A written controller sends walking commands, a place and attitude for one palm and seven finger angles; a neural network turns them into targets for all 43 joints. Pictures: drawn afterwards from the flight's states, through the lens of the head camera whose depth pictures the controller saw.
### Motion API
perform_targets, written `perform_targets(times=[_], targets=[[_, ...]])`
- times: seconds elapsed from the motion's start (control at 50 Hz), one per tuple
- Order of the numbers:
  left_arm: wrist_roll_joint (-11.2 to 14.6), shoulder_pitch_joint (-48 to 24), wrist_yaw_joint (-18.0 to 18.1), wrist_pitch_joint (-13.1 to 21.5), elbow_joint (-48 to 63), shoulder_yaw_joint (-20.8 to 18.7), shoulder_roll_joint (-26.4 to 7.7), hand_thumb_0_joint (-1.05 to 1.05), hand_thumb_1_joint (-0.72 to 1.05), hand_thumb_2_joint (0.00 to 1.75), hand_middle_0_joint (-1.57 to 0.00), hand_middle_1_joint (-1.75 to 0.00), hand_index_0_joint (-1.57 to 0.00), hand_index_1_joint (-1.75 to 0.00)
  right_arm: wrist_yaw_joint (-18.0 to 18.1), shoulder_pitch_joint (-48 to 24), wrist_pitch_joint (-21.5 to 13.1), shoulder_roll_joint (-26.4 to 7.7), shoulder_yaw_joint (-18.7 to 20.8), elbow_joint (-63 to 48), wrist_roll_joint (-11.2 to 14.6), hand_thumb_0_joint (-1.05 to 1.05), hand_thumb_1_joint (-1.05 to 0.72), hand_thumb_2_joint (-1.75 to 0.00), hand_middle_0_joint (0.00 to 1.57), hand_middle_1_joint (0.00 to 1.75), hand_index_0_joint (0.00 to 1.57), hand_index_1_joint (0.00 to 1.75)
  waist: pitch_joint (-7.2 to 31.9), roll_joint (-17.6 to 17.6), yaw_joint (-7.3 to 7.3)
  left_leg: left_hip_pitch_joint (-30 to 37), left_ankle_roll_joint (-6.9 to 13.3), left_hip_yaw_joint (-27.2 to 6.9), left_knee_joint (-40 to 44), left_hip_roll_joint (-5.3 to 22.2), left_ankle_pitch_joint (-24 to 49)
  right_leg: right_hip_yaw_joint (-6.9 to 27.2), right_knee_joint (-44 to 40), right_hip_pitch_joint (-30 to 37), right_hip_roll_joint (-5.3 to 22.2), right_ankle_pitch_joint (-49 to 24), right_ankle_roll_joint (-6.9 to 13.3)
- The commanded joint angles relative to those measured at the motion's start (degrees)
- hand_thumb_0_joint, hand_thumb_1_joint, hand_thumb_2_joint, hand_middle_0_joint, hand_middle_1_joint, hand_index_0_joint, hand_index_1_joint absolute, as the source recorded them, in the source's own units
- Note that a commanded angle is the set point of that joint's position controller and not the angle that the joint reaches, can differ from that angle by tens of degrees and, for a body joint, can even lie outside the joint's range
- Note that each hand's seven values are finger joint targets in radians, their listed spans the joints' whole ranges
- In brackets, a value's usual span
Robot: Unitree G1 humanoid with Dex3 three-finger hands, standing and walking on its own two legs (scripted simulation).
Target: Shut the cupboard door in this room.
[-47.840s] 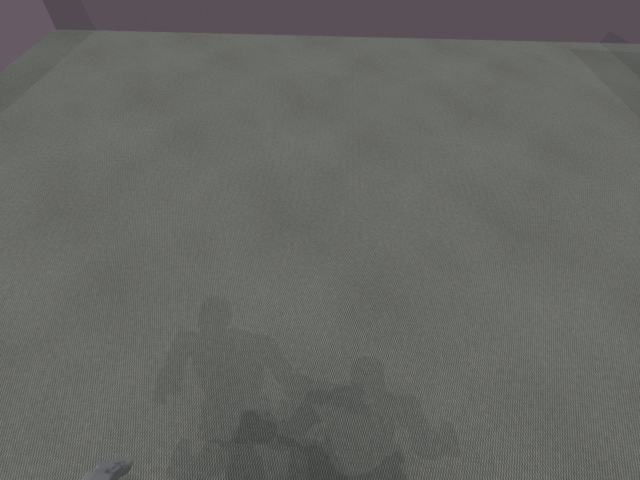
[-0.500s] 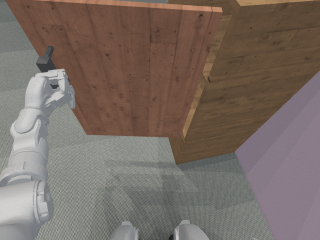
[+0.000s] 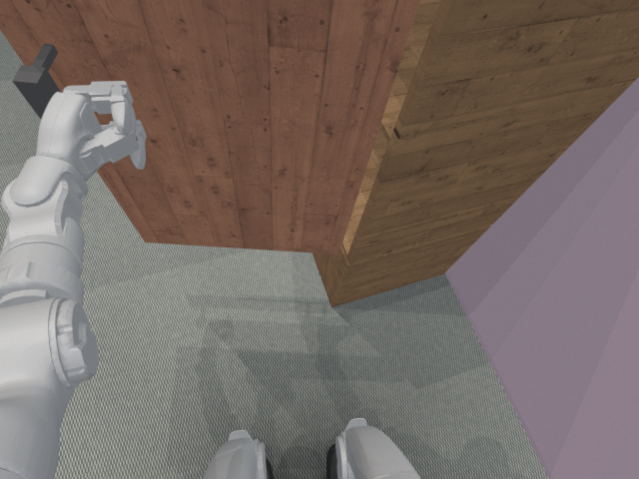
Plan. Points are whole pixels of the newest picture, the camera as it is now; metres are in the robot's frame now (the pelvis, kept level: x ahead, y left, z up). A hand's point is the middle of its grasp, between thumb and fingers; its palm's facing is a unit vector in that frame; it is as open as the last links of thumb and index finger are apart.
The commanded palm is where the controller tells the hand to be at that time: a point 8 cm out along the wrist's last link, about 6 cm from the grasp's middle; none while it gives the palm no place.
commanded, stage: push the door shut along its arc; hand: left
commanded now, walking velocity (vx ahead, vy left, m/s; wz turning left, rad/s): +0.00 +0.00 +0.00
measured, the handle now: (66, 106) +0.56 +0.26 +0.08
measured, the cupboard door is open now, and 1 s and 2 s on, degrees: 70 54 49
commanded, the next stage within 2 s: pull the fist back off the door in 0.90 s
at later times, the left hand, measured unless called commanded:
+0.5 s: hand (160, 105) +0.55 +0.15 +0.09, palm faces -0.29 -0.96 -0.03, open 3.2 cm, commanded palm +0.56 +0.18 +0.08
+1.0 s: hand (197, 77) +0.60 +0.11 +0.10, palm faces -0.35 -0.94 -0.03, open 3.4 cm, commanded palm +0.62 +0.13 +0.08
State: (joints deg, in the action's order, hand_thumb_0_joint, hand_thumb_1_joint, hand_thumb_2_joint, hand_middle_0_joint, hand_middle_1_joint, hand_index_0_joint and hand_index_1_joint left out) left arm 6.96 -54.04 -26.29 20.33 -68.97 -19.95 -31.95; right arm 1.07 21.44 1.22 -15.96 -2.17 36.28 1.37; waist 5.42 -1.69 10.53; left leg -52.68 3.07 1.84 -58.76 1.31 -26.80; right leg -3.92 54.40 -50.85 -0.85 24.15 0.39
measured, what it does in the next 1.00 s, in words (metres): stands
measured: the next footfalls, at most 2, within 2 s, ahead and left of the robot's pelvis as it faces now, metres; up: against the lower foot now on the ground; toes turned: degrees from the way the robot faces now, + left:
none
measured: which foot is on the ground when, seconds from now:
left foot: down 0.00-1.00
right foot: down 0.00-1.00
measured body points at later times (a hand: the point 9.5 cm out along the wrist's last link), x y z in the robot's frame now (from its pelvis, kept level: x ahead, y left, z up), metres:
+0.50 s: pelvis +0.00 +0.00 -0.01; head +0.16 +0.02 +0.41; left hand +0.56 +0.20 +0.10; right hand -0.03 -0.27 -0.11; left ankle +0.01 +0.08 -0.67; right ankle +0.01 -0.12 -0.67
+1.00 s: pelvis +0.00 -0.01 -0.04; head +0.19 +0.01 +0.37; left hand +0.61 +0.16 +0.10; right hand -0.06 -0.27 -0.13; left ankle +0.01 +0.08 -0.67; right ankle +0.01 -0.12 -0.67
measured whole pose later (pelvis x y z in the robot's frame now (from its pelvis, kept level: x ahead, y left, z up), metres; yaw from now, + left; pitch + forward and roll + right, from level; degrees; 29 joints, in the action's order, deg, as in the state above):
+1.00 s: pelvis +0.00 -0.01 -0.04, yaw -1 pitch +29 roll -5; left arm 0.4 -81.7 -28.2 10.8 -79.8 -14.8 -41.9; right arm 1.5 23.1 -2.4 -15.6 -3.8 39.1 -0.7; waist 4.9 -3.4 17.5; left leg -68.4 2.2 -0.3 -69.1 3.2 -30.2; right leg -5.9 63.1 -65.7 -2.5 26.9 1.6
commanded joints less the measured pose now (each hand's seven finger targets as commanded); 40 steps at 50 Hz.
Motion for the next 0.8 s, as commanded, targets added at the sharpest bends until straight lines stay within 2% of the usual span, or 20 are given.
perform_targets(times=[0.0, 0.04, 0.14, 0.18, 0.2, 0.24, 0.28, 0.32, 0.34, 0.36, 0.42, 0.44, 0.46, 0.52, 0.56, 0.64, 0.66, 0.74, 0.76, 0.78], targets=[[1.0, -28.9, -0.8, 2.8, 11.1, -2.2, -14.9, 0.00, 0.90, 0.90, -1.30, -1.50, -1.30, -1.50, 1.0, 10.0, -1.1, -11.3, 4.2, -2.7, -0.5, 0.00, -0.90, -0.90, 0.20, 0.30, 0.20, 0.30, 28.2, -7.4, 1.74, 24.8, -1.4, -7.1, 5.3, 0.7, 25.6, 2.1, -4.6, 4.0, -1.8, -15.6, 1.4], [1.0, -29.7, -0.9, 2.6, 10.9, -3.6, -16.7, 0.00, 0.90, 0.90, -1.30, -1.50, -1.30, -1.50, 1.0, 10.8, -0.9, -11.5, 4.0, -2.9, -0.6, 0.00, -0.90, -0.90, 0.20, 0.30, 0.20, 0.30, 29.2, -9.4, 1.40, 25.6, -1.6, -7.1, 4.7, 0.7, 28.4, 2.0, -3.9, 3.6, -1.9, -16.8, 1.6], [0.1, -31.7, -1.0, 1.6, 10.4, -2.1, -15.4, 0.00, 0.90, 0.90, -1.30, -1.50, -1.30, -1.50, 0.8, 12.0, -0.5, -11.4, 4.2, -3.0, -0.8, 0.00, -0.90, -0.90, 0.20, 0.30, 0.20, 0.30, 29.5, -8.4, 2.56, 26.0, -1.5, -7.4, 3.7, 1.0, 30.1, 1.6, -3.6, 1.8, -2.3, -17.4, 1.4], [-0.5, -33.3, -1.1, 0.8, 8.6, -2.8, -17.3, 0.00, 0.90, 0.90, -1.30, -1.50, -1.30, -1.50, 0.8, 12.4, -0.3, -11.8, 4.1, -2.7, -0.9, 0.00, -0.90, -0.90, 0.20, 0.30, 0.20, 0.30, 28.0, -7.0, 3.24, 23.6, -1.4, -7.3, 3.8, 1.1, 27.0, 1.8, -3.9, 1.9, -2.4, -16.3, 1.1], [-0.8, -33.8, -1.1, 0.5, 8.3, -1.9, -16.5, 0.00, 0.90, 0.90, -1.30, -1.50, -1.30, -1.50, 0.8, 12.5, -0.2, -11.7, 4.1, -2.6, -0.9, 0.00, -0.90, -0.90, 0.20, 0.30, 0.20, 0.30, 27.6, -7.2, 3.59, 23.3, -1.2, -7.2, 3.7, 1.0, 26.6, 1.8, -4.0, 1.7, -2.4, -16.2, 1.1], [-0.3, -35.3, -1.4, 0.7, 9.5, -2.2, -16.4, 0.00, 0.90, 0.90, -1.30, -1.50, -1.30, -1.50, 0.9, 13.1, -0.4, -11.7, 4.2, -2.7, -1.0, 0.00, -0.90, -0.90, 0.20, 0.30, 0.20, 0.30, 29.6, -9.1, 3.57, 25.2, -1.3, -7.2, 3.1, 1.0, 29.2, 1.7, -3.4, 1.0, -2.5, -17.4, 1.4], [-0.8, -36.9, -1.8, 0.5, 9.1, -2.5, -17.9, 0.00, 0.90, 0.90, -1.30, -1.50, -1.30, -1.50, 1.0, 13.4, -0.5, -12.0, 4.2, -2.0, -1.2, 0.00, -0.90, -0.90, 0.20, 0.30, 0.20, 0.30, 30.3, -8.1, 3.96, 24.5, -1.3, -7.3, 2.7, 1.1, 28.0, 1.9, -3.6, 1.4, -2.6, -17.3, 1.2], [-1.0, -38.3, -2.1, 0.0, 8.1, -0.9, -16.6, 0.00, 0.90, 0.90, -1.30, -1.50, -1.30, -1.50, 1.1, 13.4, -0.6, -11.9, 4.1, -1.9, -1.1, 0.00, -0.90, -0.90, 0.20, 0.30, 0.20, 0.30, 28.4, -7.2, 4.85, 22.7, -1.0, -7.1, 2.6, 0.9, 25.8, 1.9, -3.8, 0.9, -2.7, -16.3, 1.2], [-0.6, -40.2, -2.4, 0.3, 8.7, -0.1, -15.5, 0.00, 0.90, 0.90, -1.30, -1.50, -1.30, -1.50, 1.3, 13.4, -0.8, -11.7, 4.0, -1.6, -1.1, 0.00, -0.90, -0.90, 0.20, 0.30, 0.20, 0.30, 28.8, -9.4, 5.19, 23.8, -1.1, -7.2, 2.1, 0.9, 27.2, 1.8, -3.5, -0.1, -2.7, -16.7, 1.4], [-1.1, -40.1, -2.6, -0.3, 6.9, 1.5, -14.2, 0.00, 0.90, 0.90, -1.30, -1.50, -1.30, -1.50, 1.2, 13.4, -0.9, -11.7, 4.0, -1.0, -1.1, 0.00, -0.90, -0.90, 0.20, 0.30, 0.20, 0.30, 28.0, -8.7, 5.69, 24.0, -1.1, -7.6, 1.9, 1.0, 26.4, 1.6, -3.7, -1.6, -2.8, -15.6, 1.2], [-1.6, -44.0, -2.7, -0.7, 7.7, 1.2, -15.7, 0.00, 0.90, 0.90, -1.30, -1.50, -1.30, -1.50, 1.4, 14.2, -1.4, -12.1, 4.1, -0.2, -1.3, 0.00, -0.90, -0.90, 0.20, 0.30, 0.20, 0.30, 29.3, -10.8, 6.40, 24.7, -1.1, -7.9, 1.2, 1.2, 26.4, 1.6, -3.3, -3.5, -2.7, -14.8, 1.4], [-1.0, -45.1, -3.1, -0.6, 8.4, 2.9, -13.3, 0.00, 0.90, 0.90, -1.30, -1.50, -1.30, -1.50, 1.5, 14.3, -1.6, -11.8, 4.0, -0.1, -1.3, 0.00, -0.90, -0.90, 0.20, 0.30, 0.20, 0.30, 30.7, -12.2, 6.63, 26.6, -1.3, -8.2, 0.8, 1.1, 28.6, 1.4, -2.8, -4.3, -2.8, -15.5, 1.6], [-1.4, -45.2, -3.1, -1.0, 7.5, 3.0, -13.4, 0.00, 0.90, 0.90, -1.30, -1.50, -1.30, -1.50, 1.4, 14.1, -1.7, -11.9, 4.0, 0.5, -1.5, 0.00, -0.90, -0.90, 0.20, 0.30, 0.20, 0.30, 30.6, -13.1, 6.58, 27.6, -1.5, -8.7, 0.5, 1.4, 29.3, 1.2, -2.8, -5.8, -2.8, -15.1, 1.6], [-1.5, -46.7, -3.4, -2.1, 6.6, 2.2, -14.6, 0.00, 0.90, 0.90, -1.30, -1.50, -1.30, -1.50, 1.5, 14.7, -2.1, -12.2, 4.0, 0.9, -1.6, 0.00, -0.90, -0.90, 0.20, 0.30, 0.20, 0.30, 31.1, -11.0, 7.20, 25.7, -1.2, -8.4, -0.2, 1.3, 28.5, 1.2, -2.4, -5.1, -2.9, -15.6, 1.6], [-1.5, -48.2, -3.4, -2.9, 4.7, 4.1, -12.5, 0.00, 0.90, 0.90, -1.30, -1.50, -1.30, -1.50, 1.6, 14.5, -2.4, -12.0, 3.7, 1.5, -1.7, 0.00, -0.90, -0.90, 0.20, 0.30, 0.20, 0.30, 30.2, -11.5, 8.01, 25.1, -1.1, -8.4, -0.9, 1.2, 28.8, 0.9, -2.1, -6.4, -3.1, -15.5, 1.6], [-2.4, -51.8, -2.5, -3.2, 5.3, 3.5, -14.1, 0.00, 0.90, 0.90, -1.30, -1.50, -1.30, -1.50, 1.6, 14.8, -3.2, -12.0, 3.6, 1.7, -1.7, 0.00, -0.90, -0.90, 0.20, 0.30, 0.20, 0.30, 31.1, -14.1, 8.29, 24.8, -1.1, -8.4, -2.1, 1.2, 28.9, 0.8, -1.0, -8.1, -3.1, -15.0, 1.9], [-2.9, -52.0, -2.4, -3.5, 4.6, 4.7, -12.8, 0.00, 0.90, 0.90, -1.30, -1.50, -1.30, -1.50, 1.5, 14.8, -3.2, -12.0, 3.5, 2.1, -2.0, 0.00, -0.90, -0.90, 0.20, 0.30, 0.20, 0.30, 31.3, -13.2, 8.80, 25.0, -1.1, -8.8, -2.4, 1.4, 29.1, 0.6, -0.9, -8.7, -3.2, -14.9, 1.8], [-3.0, -54.0, -2.8, -4.2, 4.0, 3.2, -15.5, 0.00, 0.90, 0.90, -1.30, -1.50, -1.30, -1.50, 1.6, 15.3, -3.6, -12.1, 3.3, 2.0, -2.0, 0.00, -0.90, -0.90, 0.20, 0.30, 0.20, 0.30, 33.0, -12.8, 8.96, 22.2, -0.8, -8.0, -3.6, 1.0, 28.6, 0.7, 0.3, -6.9, -3.4, -16.2, 1.9], [-3.5, -53.7, -2.7, -5.0, 2.3, 4.2, -14.5, 0.00, 0.90, 0.90, -1.30, -1.50, -1.30, -1.50, 1.5, 14.7, -3.6, -12.0, 3.2, 2.1, -2.1, 0.00, -0.90, -0.90, 0.20, 0.30, 0.20, 0.30, 31.9, -13.4, 9.15, 21.5, -0.8, -8.0, -3.7, 0.9, 27.7, 0.6, 0.0, -7.7, -3.5, -15.4, 1.8], [-3.7, -55.7, -2.8, -5.0, 3.2, 3.6, -16.1, 0.00, 0.90, 0.90, -1.30, -1.50, -1.30, -1.50, 1.7, 15.2, -3.7, -12.2, 3.2, 2.3, -2.1, 0.00, -0.90, -0.90, 0.20, 0.30, 0.20, 0.30, 32.3, -12.5, 9.63, 20.6, -0.6, -7.8, -4.2, 1.1, 27.0, 0.8, 0.3, -7.5, -3.4, -15.4, 1.6]])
